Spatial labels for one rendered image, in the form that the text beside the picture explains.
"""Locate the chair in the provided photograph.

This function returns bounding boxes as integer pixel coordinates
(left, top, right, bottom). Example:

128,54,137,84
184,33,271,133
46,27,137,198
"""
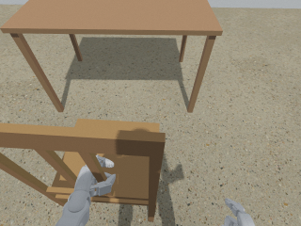
0,119,166,222

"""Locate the table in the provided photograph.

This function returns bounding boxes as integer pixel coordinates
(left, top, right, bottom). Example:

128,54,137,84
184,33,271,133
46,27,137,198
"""
0,0,223,113

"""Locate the left robot forearm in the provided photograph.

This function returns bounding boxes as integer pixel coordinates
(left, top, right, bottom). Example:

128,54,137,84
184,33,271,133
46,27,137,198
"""
55,190,91,226

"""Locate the robot left hand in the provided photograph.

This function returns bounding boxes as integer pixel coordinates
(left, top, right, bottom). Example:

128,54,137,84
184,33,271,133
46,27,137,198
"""
74,154,116,197

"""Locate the robot right hand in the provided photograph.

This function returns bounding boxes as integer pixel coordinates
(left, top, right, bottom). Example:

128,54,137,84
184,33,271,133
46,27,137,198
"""
221,198,255,226

